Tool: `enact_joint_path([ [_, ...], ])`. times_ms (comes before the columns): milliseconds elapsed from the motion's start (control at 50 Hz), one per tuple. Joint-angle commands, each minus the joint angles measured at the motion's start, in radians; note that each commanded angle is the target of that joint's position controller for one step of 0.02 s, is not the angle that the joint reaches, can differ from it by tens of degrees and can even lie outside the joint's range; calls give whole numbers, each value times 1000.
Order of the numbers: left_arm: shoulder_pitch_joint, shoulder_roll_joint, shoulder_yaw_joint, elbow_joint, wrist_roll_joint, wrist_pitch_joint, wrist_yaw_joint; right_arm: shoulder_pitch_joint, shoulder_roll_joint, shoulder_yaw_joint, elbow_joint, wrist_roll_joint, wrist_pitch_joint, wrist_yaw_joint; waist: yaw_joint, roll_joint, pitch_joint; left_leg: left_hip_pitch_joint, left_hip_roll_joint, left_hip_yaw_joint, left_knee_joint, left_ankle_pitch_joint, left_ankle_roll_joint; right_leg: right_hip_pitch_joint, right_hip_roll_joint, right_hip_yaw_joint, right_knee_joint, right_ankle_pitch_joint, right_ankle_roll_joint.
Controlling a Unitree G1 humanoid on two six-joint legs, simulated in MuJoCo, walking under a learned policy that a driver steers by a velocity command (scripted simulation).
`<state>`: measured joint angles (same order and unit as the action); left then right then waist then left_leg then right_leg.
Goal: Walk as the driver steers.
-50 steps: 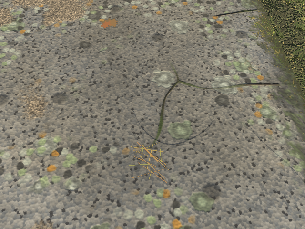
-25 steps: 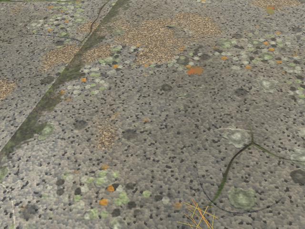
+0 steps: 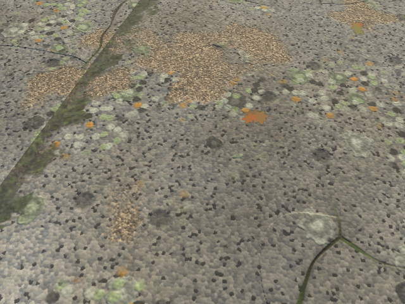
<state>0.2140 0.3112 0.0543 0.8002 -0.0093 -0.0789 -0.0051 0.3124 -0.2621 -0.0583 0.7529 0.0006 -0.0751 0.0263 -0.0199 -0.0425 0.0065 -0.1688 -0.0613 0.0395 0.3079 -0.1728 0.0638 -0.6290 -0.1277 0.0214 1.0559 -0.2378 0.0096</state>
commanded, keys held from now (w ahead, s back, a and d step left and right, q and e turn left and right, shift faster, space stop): w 0.86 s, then w+e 0.14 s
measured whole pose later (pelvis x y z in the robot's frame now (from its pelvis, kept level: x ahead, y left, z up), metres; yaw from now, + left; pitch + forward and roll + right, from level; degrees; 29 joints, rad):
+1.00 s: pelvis +0.56 +0.00 +0.00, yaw -2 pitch +1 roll +1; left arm 0.27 0.31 0.06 0.84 -0.03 -0.06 0.00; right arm 0.23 -0.26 -0.05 0.82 -0.01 -0.09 0.02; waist -0.01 -0.05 0.03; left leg -0.25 -0.03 0.09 0.39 -0.17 0.06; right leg -0.52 -0.07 0.05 1.13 -0.31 -0.03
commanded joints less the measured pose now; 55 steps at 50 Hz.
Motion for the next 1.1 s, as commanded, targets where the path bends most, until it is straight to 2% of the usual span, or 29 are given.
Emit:
enact_joint_path([
  [20,-5,28,1,-63,11,1,-2,-54,-139,-34,-53,4,-26,-10,33,95,29,-9,261,-177,-185,216,193,-62,-31,28,-146,159,18],
  [80,-123,13,-11,-93,4,-12,-18,-15,-163,-39,-30,9,-18,-20,-9,90,55,-26,233,-113,-191,191,158,5,11,-6,-361,324,9],
  [180,-234,47,-6,-147,-5,-19,-41,64,-195,-49,27,25,-2,-26,-35,90,70,134,306,-136,-129,178,128,1,41,7,-502,287,-35],
  [220,-211,65,1,-149,-3,-21,-45,66,-204,-53,40,25,10,-30,-13,106,49,197,321,-140,-69,278,107,49,61,-9,-528,206,-60],
  [240,-157,83,11,-139,-2,-22,-44,54,-211,-54,42,23,16,-32,21,118,12,211,307,-125,7,427,92,138,90,-38,-544,173,-78],
  [260,-27,118,32,-101,1,-20,-37,49,-197,-47,42,19,24,-35,87,108,-72,187,258,-86,172,563,67,318,124,-71,-556,172,-106],
  [280,145,182,54,-66,7,-18,-27,63,-153,-26,26,1,25,-39,149,48,-216,33,203,-40,441,418,29,608,16,40,-507,231,-157],
  [300,227,279,76,-49,17,-12,-27,200,-39,9,6,3,6,-30,100,-209,-362,-386,28,-17,848,-87,-52,988,-230,524,-588,-1,-325],
  [320,247,189,52,-49,0,-10,-30,153,-98,-1,24,12,-14,-26,136,-201,-408,-514,14,-161,980,-396,-49,1015,-254,738,-738,-131,-329],
  [340,175,153,37,-57,-1,-11,-28,64,-165,-20,-4,39,-25,-20,129,-131,-247,-605,71,-163,1027,-346,-35,901,-233,600,-754,-166,-280],
  [360,107,131,30,-71,4,-9,-26,-6,-160,-16,-22,40,-30,-22,105,-50,-153,-595,125,-128,986,-257,-27,756,-196,474,-765,-101,-253],
  [380,51,104,22,-74,13,-10,-28,-44,-151,-17,-29,23,-27,-26,75,-11,-75,-563,159,-114,916,-191,-29,617,-158,382,-795,-6,-244],
  [400,20,79,14,-78,23,-17,-29,-26,-144,-22,-23,15,-16,-29,37,-40,-60,-492,191,-124,867,-143,-28,530,-128,321,-822,61,-234],
  [440,6,74,15,-72,19,-28,-31,16,-110,-18,-3,13,7,-31,8,-52,-54,-424,199,-115,822,-103,-42,453,-101,250,-875,130,-247],
  [480,19,96,22,-55,14,-35,-25,-17,-96,-14,-12,7,17,-34,3,-33,-25,-455,207,-109,751,-40,-60,433,-98,194,-913,187,-260],
  [600,94,125,30,-9,2,-20,-2,-214,-62,0,-54,5,0,-21,66,-12,31,-480,181,-74,393,249,-81,490,-56,61,-940,236,-217],
  [700,175,144,37,40,-8,4,2,-346,-66,5,-98,17,-13,5,110,-13,70,-485,147,-56,245,231,-61,612,-106,63,-893,235,-212],
  [760,167,159,46,53,-14,19,10,-332,-93,-2,-104,16,-21,18,78,-34,55,-436,127,-50,198,125,-20,689,-142,77,-821,347,-188],
  [800,129,160,45,49,-14,29,14,-169,-140,-28,-57,11,-23,14,-20,-36,-46,-190,70,4,155,107,22,677,-94,28,-628,626,-153],
  [820,134,122,29,39,-3,31,17,-2,-195,-53,-10,6,-22,4,-86,-4,-171,79,114,-39,188,132,62,561,-40,-15,-411,582,-119],
  [840,220,30,-3,5,13,15,13,122,-302,-77,7,-14,-17,-5,-78,197,-332,474,372,-427,193,78,194,198,88,-64,-25,209,-52],
  [860,235,17,-11,16,2,-8,7,148,-261,-66,21,5,-12,-2,-79,330,-408,584,464,-769,28,-86,284,-29,189,39,181,-337,-27],
  [880,159,115,15,4,-29,-24,-1,91,-194,-44,12,10,-12,-3,-94,227,-266,487,438,-661,0,-182,231,-136,122,106,262,-313,-43],
  [900,83,124,17,-16,-42,-30,-3,27,-160,-34,0,6,-11,-7,-77,170,-160,351,404,-512,-17,-156,189,-148,71,82,239,-223,-56],
  [920,49,112,18,-21,-32,-26,0,-36,-131,-25,-1,-1,-13,-6,-46,112,-82,213,364,-410,-56,-86,165,-113,32,66,175,-144,-52],
  [940,52,107,25,-16,-21,-13,3,-78,-99,-16,-4,-8,-21,-5,-14,126,-43,124,329,-331,-91,-24,145,-62,2,76,117,-86,-48],
  [960,82,88,25,-5,-21,2,4,-100,-93,-15,0,-13,-28,-4,10,148,-32,63,314,-276,-123,13,138,-5,-8,82,99,-49,-41],
  [1020,88,48,22,-6,-21,32,9,-100,-114,-25,28,-18,-47,-8,30,120,3,1,307,-150,-181,148,145,-10,-8,96,50,33,-17],
  [1100,4,33,22,-38,-13,28,1,-90,-132,-29,55,-18,-46,-24,13,99,31,36,276,-2,-198,249,117,-54,10,87,-165,251,-5],
])
Velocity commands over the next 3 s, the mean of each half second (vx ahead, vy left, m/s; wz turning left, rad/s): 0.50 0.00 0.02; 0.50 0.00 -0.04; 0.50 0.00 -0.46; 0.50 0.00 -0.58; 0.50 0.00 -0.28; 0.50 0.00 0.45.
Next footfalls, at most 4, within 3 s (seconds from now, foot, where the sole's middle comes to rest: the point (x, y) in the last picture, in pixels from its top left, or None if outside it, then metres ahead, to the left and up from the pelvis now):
0.28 right None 0.34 -0.15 -0.78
0.82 left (178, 264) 0.63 0.09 -0.78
1.36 right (246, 196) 0.91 -0.17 -0.78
1.84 left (220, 133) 1.24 -0.09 -0.78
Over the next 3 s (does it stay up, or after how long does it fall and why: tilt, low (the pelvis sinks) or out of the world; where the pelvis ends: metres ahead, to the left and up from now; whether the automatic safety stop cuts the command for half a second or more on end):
stays up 1.54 -0.48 -0.02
